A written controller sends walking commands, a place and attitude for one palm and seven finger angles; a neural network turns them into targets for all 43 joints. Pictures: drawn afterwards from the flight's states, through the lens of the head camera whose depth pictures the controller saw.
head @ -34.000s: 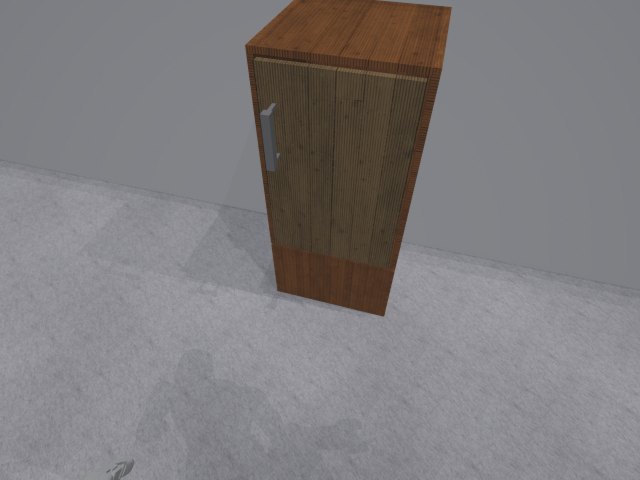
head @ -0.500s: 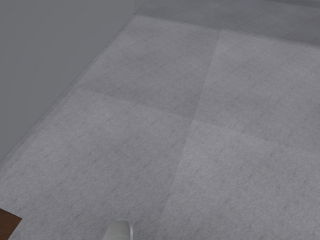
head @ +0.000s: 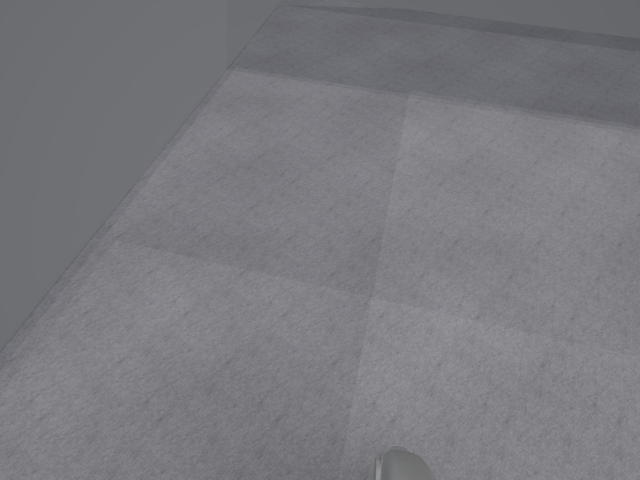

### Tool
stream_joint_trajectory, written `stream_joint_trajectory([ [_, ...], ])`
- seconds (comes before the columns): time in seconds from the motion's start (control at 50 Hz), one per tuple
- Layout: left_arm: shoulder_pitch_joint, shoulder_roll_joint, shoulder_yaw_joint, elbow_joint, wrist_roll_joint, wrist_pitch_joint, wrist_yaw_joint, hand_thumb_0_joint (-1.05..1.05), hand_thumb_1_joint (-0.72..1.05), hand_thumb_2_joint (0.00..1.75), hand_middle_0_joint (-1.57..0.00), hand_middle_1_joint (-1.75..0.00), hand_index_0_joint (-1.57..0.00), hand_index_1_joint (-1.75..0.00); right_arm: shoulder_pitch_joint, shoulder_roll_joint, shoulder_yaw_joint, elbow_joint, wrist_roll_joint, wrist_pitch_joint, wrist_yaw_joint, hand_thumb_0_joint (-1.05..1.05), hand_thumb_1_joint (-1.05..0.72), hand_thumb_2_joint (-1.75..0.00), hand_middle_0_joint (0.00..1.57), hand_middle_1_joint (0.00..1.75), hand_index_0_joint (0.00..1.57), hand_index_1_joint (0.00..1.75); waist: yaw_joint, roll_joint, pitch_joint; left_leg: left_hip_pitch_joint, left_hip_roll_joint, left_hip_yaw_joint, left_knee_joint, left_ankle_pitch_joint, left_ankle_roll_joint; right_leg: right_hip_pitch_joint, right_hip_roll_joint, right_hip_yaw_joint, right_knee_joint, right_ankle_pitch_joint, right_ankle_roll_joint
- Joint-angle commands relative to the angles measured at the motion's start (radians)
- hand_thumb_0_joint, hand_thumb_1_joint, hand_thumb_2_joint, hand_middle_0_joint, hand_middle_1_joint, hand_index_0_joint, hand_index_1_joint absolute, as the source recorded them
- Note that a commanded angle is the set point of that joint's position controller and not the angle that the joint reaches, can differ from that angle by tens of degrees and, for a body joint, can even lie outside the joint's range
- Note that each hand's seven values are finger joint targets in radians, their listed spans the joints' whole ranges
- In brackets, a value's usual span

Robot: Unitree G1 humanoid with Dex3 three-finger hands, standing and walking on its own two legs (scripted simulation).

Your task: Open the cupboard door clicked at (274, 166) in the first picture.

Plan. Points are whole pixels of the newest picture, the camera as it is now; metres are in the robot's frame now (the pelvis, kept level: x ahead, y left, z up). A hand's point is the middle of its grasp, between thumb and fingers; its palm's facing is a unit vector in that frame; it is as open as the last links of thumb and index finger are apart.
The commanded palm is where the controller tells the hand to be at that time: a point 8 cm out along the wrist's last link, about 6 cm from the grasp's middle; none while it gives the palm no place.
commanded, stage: walk to a spot facing it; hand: left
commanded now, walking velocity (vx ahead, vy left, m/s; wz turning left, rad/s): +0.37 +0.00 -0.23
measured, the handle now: out of the picture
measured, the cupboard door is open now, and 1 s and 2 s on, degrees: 50 50 50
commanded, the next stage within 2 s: turn to face it in 0.66 s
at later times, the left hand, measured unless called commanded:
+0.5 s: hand (247, 404) +0.25 +0.13 -0.18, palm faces +0.01 -0.98 -0.19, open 7.2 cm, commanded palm none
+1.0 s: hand (267, 254) +0.55 +0.14 -0.18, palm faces +0.05 -0.97 -0.23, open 7.3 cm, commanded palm none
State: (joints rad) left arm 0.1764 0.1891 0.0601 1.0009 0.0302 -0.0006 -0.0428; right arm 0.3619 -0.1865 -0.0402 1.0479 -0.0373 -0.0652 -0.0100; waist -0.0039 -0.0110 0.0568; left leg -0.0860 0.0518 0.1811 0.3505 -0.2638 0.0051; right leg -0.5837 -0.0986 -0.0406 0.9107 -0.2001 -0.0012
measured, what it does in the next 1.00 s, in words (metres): walks ahead: right foot, then left foot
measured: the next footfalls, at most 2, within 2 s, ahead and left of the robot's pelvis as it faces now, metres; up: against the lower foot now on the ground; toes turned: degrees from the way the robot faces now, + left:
right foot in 0.14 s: +0.20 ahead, -0.14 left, +0.00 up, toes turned -9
left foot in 0.60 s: +0.44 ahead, +0.07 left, +0.00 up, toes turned +7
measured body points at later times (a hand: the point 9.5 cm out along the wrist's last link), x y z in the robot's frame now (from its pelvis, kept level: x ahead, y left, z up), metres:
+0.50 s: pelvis +0.24 -0.06 +0.00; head +0.26 -0.05 +0.45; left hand +0.25 +0.18 -0.16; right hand +0.30 -0.29 -0.15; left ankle +0.34 +0.08 -0.71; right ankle +0.16 -0.14 -0.75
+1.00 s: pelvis +0.45 -0.06 -0.02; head +0.48 -0.06 +0.43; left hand +0.54 +0.19 -0.16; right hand +0.41 -0.29 -0.18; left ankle +0.40 +0.07 -0.74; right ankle +0.51 -0.18 -0.75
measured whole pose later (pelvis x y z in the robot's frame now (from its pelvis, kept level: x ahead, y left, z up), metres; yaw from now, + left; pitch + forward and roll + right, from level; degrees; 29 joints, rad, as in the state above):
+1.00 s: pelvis +0.45 -0.06 -0.02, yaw +4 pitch +1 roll +2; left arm 0.13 0.21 0.05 0.98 0.02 -0.03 -0.01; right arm 0.37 -0.15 -0.04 1.09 -0.02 -0.01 0.00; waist -0.04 -0.02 0.05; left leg -0.23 0.02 0.07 0.58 -0.37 -0.02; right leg -0.37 -0.09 -0.09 0.58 -0.23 0.01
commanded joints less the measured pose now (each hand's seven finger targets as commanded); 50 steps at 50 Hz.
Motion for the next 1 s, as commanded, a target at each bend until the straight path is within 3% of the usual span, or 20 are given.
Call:
stream_joint_trajectory([
  [0.0, -0.117, 0.025, -0.002, -0.085, -0.004, -0.024, -0.010, 0.00, 0.90, 0.90, -0.20, -0.30, -0.20, -0.30, 0.096, -0.131, -0.016, -0.013, -0.001, -0.009, -0.001, 0.00, -0.90, -0.90, 0.20, 0.30, 0.20, 0.30, -0.037, 0.113, 0.053, -0.069, 0.254, -0.095, -0.174, 0.169, 0.108, 0.093, 0.020, -0.065, -0.204, 0.031, -0.014],
  [0.06, -0.087, 0.049, 0.005, -0.071, -0.004, -0.029, -0.009, 0.00, 0.90, 0.90, -0.20, -0.30, -0.20, -0.30, 0.105, -0.145, -0.011, 0.006, -0.003, 0.000, -0.004, 0.00, -0.90, -0.90, 0.20, 0.30, 0.20, 0.30, -0.006, 0.110, 0.034, -0.065, 0.255, -0.067, -0.078, 0.225, 0.087, 0.249, 0.053, -0.094, -0.302, 0.015, -0.038],
  [0.1, 0.149, 0.122, 0.027, 0.005, 0.000, -0.046, 0.002, 0.00, 0.90, 0.90, -0.20, -0.30, -0.20, -0.30, 0.087, -0.126, -0.003, 0.009, 0.010, -0.001, 0.001, 0.00, -0.90, -0.90, 0.20, 0.30, 0.20, 0.30, 0.106, 0.000, -0.079, -0.193, 0.174, 0.000, 0.254, 0.346, 0.038, 0.617, 0.056, -0.035, -0.369, -0.016, -0.088],
  [0.12, 0.320, 0.222, 0.058, 0.053, 0.006, -0.056, 0.017, 0.00, 0.90, 0.90, -0.20, -0.30, -0.20, -0.30, 0.091, -0.088, 0.002, -0.014, 0.026, -0.006, 0.009, 0.00, -0.90, -0.90, 0.20, 0.30, 0.20, 0.30, 0.167, -0.226, -0.204, -0.428, 0.060, 0.087, 0.585, 0.104, -0.008, 0.864, -0.183, 0.302, -0.460, -0.116, -0.178],
  [0.14, 0.367, 0.286, 0.067, 0.062, -0.019, -0.052, 0.028, 0.00, 0.90, 0.90, -0.20, -0.30, -0.20, -0.30, 0.056, -0.083, -0.002, -0.048, 0.035, -0.005, 0.007, 0.00, -0.90, -0.90, 0.20, 0.30, 0.20, 0.30, 0.161, -0.308, -0.241, -0.571, -0.001, -0.020, 0.856, -0.352, -0.020, 0.882, -0.364, 0.599, -0.644, -0.128, -0.257],
  [0.18, 0.225, 0.203, 0.047, 0.030, -0.025, -0.048, 0.046, 0.00, 0.90, 0.90, -0.20, -0.30, -0.20, -0.30, -0.060, -0.095, -0.020, -0.052, 0.032, -0.001, 0.007, 0.00, -0.90, -0.90, 0.20, 0.30, 0.20, 0.30, 0.108, -0.123, -0.084, -0.622, 0.094, -0.156, 0.920, -0.184, -0.014, 0.669, -0.306, 0.458, -0.670, -0.078, -0.229],
  [0.28, 0.090, 0.101, 0.007, 0.006, -0.012, -0.076, 0.046, 0.00, 0.90, 0.90, -0.20, -0.30, -0.20, -0.30, 0.026, -0.008, -0.013, -0.002, 0.014, 0.042, 0.019, 0.00, -0.90, -0.90, 0.20, 0.30, 0.20, 0.30, -0.027, -0.113, -0.014, -0.417, 0.105, -0.123, 0.666, -0.029, -0.046, 0.366, -0.171, 0.115, -0.736, 0.071, -0.165],
  [0.48, 0.207, 0.118, 0.008, 0.067, -0.009, -0.096, 0.048, 0.00, 0.90, 0.90, -0.20, -0.30, -0.20, -0.30, -0.264, -0.026, -0.022, -0.120, 0.019, 0.020, 0.047, 0.00, -0.90, -0.90, 0.20, 0.30, 0.20, 0.30, 0.033, -0.100, 0.039, -0.467, 0.058, -0.091, 0.307, 0.069, -0.021, 0.568, -0.195, 0.075, -0.679, 0.282, -0.151],
  [0.54, 0.170, 0.137, 0.011, 0.063, -0.012, -0.091, 0.050, 0.00, 0.90, 0.90, -0.20, -0.30, -0.20, -0.30, -0.124, -0.067, -0.029, -0.079, 0.010, 0.009, 0.034, 0.00, -0.90, -0.90, 0.20, 0.30, 0.20, 0.30, -0.058, -0.054, -0.013, -0.192, -0.008, -0.044, 0.169, 0.102, 0.010, 0.512, -0.150, -0.019, -0.463, 0.481, -0.106],
  [0.56, 0.169, 0.120, 0.008, 0.052, -0.016, -0.090, 0.047, 0.00, 0.90, 0.90, -0.20, -0.30, -0.20, -0.30, 0.010, -0.114, -0.041, -0.037, 0.003, 0.004, 0.025, 0.00, -0.90, -0.90, 0.20, 0.30, 0.20, 0.30, -0.111, 0.023, -0.094, 0.046, 0.012, -0.083, 0.150, 0.141, 0.044, 0.389, -0.099, -0.059, -0.259, 0.470, -0.068],
  [0.58, 0.211, 0.074, 0.000, 0.034, -0.022, -0.086, 0.041, 0.00, 0.90, 0.90, -0.20, -0.30, -0.20, -0.30, 0.147, -0.225, -0.065, -0.008, -0.010, -0.001, 0.013, 0.00, -0.90, -0.90, 0.20, 0.30, 0.20, 0.30, -0.143, 0.246, -0.210, 0.283, 0.253, -0.414, 0.126, 0.170, 0.140, 0.147, 0.026, -0.115, 0.036, 0.125, -0.017],
  [0.6, 0.170, 0.070, -0.011, -0.003, -0.027, -0.090, 0.037, 0.00, 0.90, 0.90, -0.20, -0.30, -0.20, -0.30, 0.228, -0.268, -0.069, 0.000, -0.004, 0.007, 0.001, 0.00, -0.90, -0.90, 0.20, 0.30, 0.20, 0.30, -0.160, 0.311, -0.254, 0.333, 0.419, -0.665, -0.001, 0.275, 0.244, 0.012, 0.103, -0.062, 0.311, -0.350, -0.009],
  [0.64, 0.067, 0.067, -0.002, -0.018, -0.015, -0.081, 0.043, 0.00, 0.90, 0.90, -0.20, -0.30, -0.20, -0.30, 0.094, -0.216, -0.055, -0.025, 0.003, 0.011, -0.007, 0.00, -0.90, -0.90, 0.20, 0.30, 0.20, 0.30, -0.102, 0.137, -0.108, 0.086, 0.390, -0.578, -0.061, 0.185, 0.229, -0.072, 0.022, 0.043, 0.463, -0.271, -0.019],
  [0.68, 0.077, 0.051, -0.002, -0.004, -0.007, -0.060, 0.026, 0.00, 0.90, 0.90, -0.20, -0.30, -0.20, -0.30, -0.024, -0.138, -0.031, -0.064, 0.005, -0.004, -0.009, 0.00, -0.90, -0.90, 0.20, 0.30, 0.20, 0.30, -0.035, 0.103, 0.001, -0.115, 0.327, -0.415, -0.127, 0.063, 0.156, -0.029, -0.032, 0.061, 0.396, -0.154, 0.000],
  [0.74, 0.131, 0.009, -0.002, 0.013, -0.005, -0.029, 0.019, 0.00, 0.90, 0.90, -0.20, -0.30, -0.20, -0.30, -0.042, -0.117, -0.017, -0.052, 0.011, -0.017, -0.013, 0.00, -0.90, -0.90, 0.20, 0.30, 0.20, 0.30, 0.013, 0.139, -0.028, -0.149, 0.243, -0.219, -0.136, 0.249, 0.117, 0.053, -0.025, 0.029, 0.229, -0.079, 0.017],
  [0.82, 0.071, 0.003, -0.014, -0.007, -0.008, -0.027, 0.026, 0.00, 0.90, 0.90, -0.20, -0.30, -0.20, -0.30, -0.035, -0.112, -0.014, -0.037, 0.014, -0.008, -0.014, 0.00, -0.90, -0.90, 0.20, 0.30, 0.20, 0.30, 0.007, 0.096, -0.043, -0.193, 0.194, -0.187, -0.081, 0.427, 0.143, 0.215, 0.001, -0.042, -0.119, -0.033, 0.039],
  [0.92, 0.093, 0.077, 0.012, -0.019, -0.012, -0.029, 0.035, 0.00, 0.90, 0.90, -0.20, -0.30, -0.20, -0.30, -0.079, -0.137, -0.027, -0.043, 0.023, 0.033, -0.010, 0.00, -0.90, -0.90, 0.20, 0.30, 0.20, 0.30, 0.045, 0.097, -0.052, -0.296, 0.135, -0.228, 0.079, 0.219, 0.074, 0.450, 0.039, -0.062, -0.374, 0.083, 0.050],
  [0.94, 0.130, 0.132, 0.026, -0.014, -0.010, -0.038, 0.042, 0.00, 0.90, 0.90, -0.20, -0.30, -0.20, -0.30, -0.079, -0.109, -0.024, -0.053, 0.028, 0.038, -0.006, 0.00, -0.90, -0.90, 0.20, 0.30, 0.20, 0.30, 0.064, -0.009, -0.083, -0.394, 0.072, -0.186, 0.180, 0.060, 0.027, 0.573, -0.069, 0.054, -0.442, 0.174, 0.028],
  [0.96, 0.182, 0.221, 0.044, -0.008, -0.003, -0.044, 0.052, 0.00, 0.90, 0.90, -0.20, -0.30, -0.20, -0.30, -0.057, -0.059, -0.019, -0.067, 0.031, 0.042, 0.001, 0.00, -0.90, -0.90, 0.20, 0.30, 0.20, 0.30, 0.083, -0.251, -0.124, -0.507, -0.048, -0.066, 0.396, -0.223, -0.033, 0.663, -0.303, 0.257, -0.529, 0.299, -0.061],
  [0.98, 0.214, 0.259, 0.050, -0.017, -0.010, -0.036, 0.059, 0.00, 0.90, 0.90, -0.20, -0.30, -0.20, -0.30, -0.054, -0.078, -0.029, -0.081, 0.033, 0.058, -0.001, 0.00, -0.90, -0.90, 0.20, 0.30, 0.20, 0.30, 0.095, -0.299, -0.166, -0.471, -0.033, -0.103, 0.664, -0.427, -0.037, 0.603, -0.443, 0.340, -0.612, 0.308, -0.165],
])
